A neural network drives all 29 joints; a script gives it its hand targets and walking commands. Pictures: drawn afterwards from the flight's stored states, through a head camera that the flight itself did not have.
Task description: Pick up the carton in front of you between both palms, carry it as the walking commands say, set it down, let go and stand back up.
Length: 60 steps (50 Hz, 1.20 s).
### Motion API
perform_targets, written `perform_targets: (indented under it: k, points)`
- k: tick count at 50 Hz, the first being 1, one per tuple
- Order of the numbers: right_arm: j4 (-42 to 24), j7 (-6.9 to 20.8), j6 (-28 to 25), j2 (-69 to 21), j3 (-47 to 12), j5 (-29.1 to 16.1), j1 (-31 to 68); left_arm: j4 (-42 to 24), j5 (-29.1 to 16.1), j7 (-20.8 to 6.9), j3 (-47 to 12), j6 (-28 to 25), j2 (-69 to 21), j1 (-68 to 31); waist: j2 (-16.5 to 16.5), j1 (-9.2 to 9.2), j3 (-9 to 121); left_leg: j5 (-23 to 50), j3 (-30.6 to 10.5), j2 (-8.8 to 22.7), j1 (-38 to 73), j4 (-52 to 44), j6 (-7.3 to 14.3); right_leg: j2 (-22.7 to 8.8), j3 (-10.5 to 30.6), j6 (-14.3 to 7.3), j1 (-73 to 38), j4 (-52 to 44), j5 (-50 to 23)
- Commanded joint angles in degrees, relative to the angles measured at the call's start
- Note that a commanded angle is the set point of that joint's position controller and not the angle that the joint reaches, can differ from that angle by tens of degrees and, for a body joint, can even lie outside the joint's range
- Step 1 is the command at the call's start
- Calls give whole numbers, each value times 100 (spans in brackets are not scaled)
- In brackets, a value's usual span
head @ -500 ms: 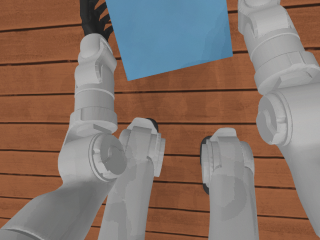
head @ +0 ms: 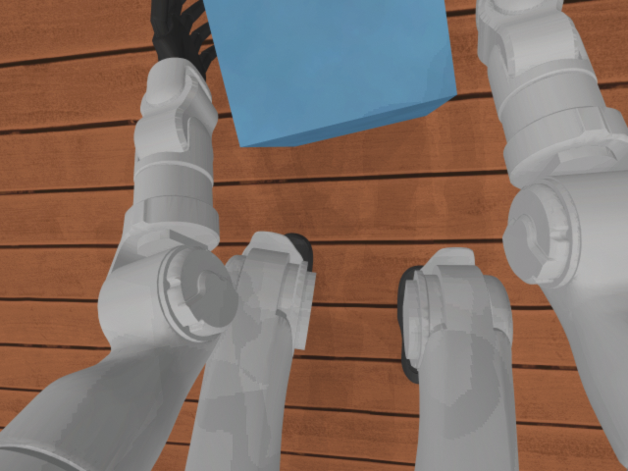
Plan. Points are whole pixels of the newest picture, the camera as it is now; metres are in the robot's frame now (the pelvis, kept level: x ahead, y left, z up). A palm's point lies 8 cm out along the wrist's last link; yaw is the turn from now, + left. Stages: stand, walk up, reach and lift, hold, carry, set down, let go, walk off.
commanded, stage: set down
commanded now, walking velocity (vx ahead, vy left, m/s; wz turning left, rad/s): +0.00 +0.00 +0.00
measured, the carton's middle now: (336, 44) +0.53 +0.03 -0.26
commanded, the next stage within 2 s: let go in 1.54 s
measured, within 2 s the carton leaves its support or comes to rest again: neither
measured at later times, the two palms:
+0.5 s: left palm (158, 99) +0.47 +0.22 -0.18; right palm (522, 2) +0.55 -0.16 -0.21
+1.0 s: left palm (69, 72) +0.47 +0.21 -0.04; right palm out of the picture +0.57 -0.16 -0.04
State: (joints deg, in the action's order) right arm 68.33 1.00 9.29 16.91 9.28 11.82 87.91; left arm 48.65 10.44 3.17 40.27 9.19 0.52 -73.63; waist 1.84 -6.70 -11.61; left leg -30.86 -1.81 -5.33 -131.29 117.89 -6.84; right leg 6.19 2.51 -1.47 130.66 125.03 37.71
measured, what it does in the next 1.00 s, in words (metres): rises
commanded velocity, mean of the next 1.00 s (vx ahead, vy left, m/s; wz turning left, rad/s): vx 0.00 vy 0.00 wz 0.00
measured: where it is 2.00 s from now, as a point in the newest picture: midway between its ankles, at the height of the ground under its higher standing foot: (351, 325)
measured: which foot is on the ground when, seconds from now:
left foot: down 0.00-1.00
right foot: down 0.00-1.00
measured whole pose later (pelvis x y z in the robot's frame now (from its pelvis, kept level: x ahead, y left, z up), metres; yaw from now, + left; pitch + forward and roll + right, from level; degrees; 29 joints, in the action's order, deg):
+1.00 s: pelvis -0.01 +0.02 +0.08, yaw -1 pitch +43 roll +3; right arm 66.6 4.2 9.3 29.7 0.6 -3.6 83.5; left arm 38.6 -6.7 13.9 19.0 9.7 2.5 -62.1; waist -0.5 -9.1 -6.1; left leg -25.8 0.2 -2.9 -120.4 102.7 -2.2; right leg 1.8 1.8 -0.7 118.6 108.3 33.0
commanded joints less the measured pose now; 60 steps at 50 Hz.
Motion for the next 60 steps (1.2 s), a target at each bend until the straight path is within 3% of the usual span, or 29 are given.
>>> perform_targets:
  k: [1, 8, 10, 12, 14, 16, 22, 27, 31, 36, 41, 44, 50, 60]
  points:
    - [233, 896, 38, -3381, -765, -146, 976, 512, -135, -894, -1401, 152, -3149, -1569, -1032, 141, 4054, 1680, 636, -168, 1897, -246, 233, -161, 245, -151, -2151, -1450, -2481]
    - [210, 834, 24, -2712, -780, -147, 1097, 703, -113, -833, -1100, 85, -2642, -1351, -987, 30, 4035, 1447, 730, -79, 1864, -164, 174, -241, 314, -110, -2440, -1396, -2362]
    - [161, 719, -32, -2021, -751, -175, 1116, 775, -84, -707, -867, 2, -2071, -1060, -975, -37, 4106, 1458, 763, -17, 1949, -147, 140, -284, 297, -54, -2595, -1374, -2324]
    - [70, 443, -126, -737, -689, -243, 1041, 842, -94, -414, -525, -165, -911, -473, -961, -100, 4174, 1505, 795, 65, 2086, -158, 103, -348, 278, 10, -2772, -1370, -2242]
    - [-28, 69, -256, 651, -778, -502, 972, 762, -361, -10, -479, -444, 468, -101, -944, -162, 4287, 1611, 815, 152, 2231, -174, 80, -428, 329, 47, -2839, -1348, -2184]
    - [-114, -173, -412, 1189, -1074, -975, 1295, 698, -817, 302, -795, -736, 1091, -346, -963, -285, 4439, 1857, 781, 231, 2243, -143, 101, -524, 455, 50, -2916, -1283, -2392]
    - [-756, -185, -640, 1370, -1922, -2020, 2277, 730, -2189, 398, -1993, -1004, 1149, -1074, -1467, -304, 5351, 2221, 747, 399, 2262, -37, 224, -697, 529, 51, -3722, -1083, -2641]
    - [-772, -120, -519, 1708, -2027, -2245, 2286, 398, -2613, 603, -2375, -865, 1252, -972, -1623, -355, 6321, 2179, 770, 412, 2919, -276, 242, -747, 334, 74, -4282, -1113, -2269]
    - [-934, -88, -331, 1884, -1809, -2147, 2169, -265, -2541, 868, -2355, -686, 1326, -641, -1652, -379, 7193, 2210, 808, 303, 3746, -580, 304, -675, 103, 58, -4646, -1287, -2078]
    - [-987, 4, -57, 1976, -1324, -1914, 1728, -1230, -2032, 1152, -2157, -338, 1267, -240, -1324, -462, 7166, 1985, 834, 142, 4265, -1139, 327, -469, -125, -56, -4354, -1717, -1634]
    - [-538, 201, -72, 1858, -962, -1720, 1257, -1397, -1717, 1138, -2141, -185, 820, -119, -823, -409, 6165, 1883, 719, 144, 4389, -1608, 228, -359, -155, -120, -3396, -2218, -1265]
    - [-510, 272, -127, 1903, -838, -1647, 1177, -1483, -1689, 1097, -2166, -143, 662, -58, -738, -363, 6248, 2011, 697, 138, 4651, -1826, 180, -326, -184, -121, -3341, -2465, -1329]
    - [-900, 345, -66, 1980, -731, -1473, 1125, -1726, -1692, 1055, -2108, 9, 569, 255, -1026, -346, 6860, 2203, 716, 89, 4989, -2386, 140, -274, -259, -70, -4098, -3012, -1619]
    - [-1647, 434, 257, 1759, -638, -1269, 890, -2222, -1585, 908, -1889, 200, 698, 782, -1619, -514, 7534, 2597, 880, 43, 4920, -3413, 206, -212, -209, 91, -6030, -3974, -2650]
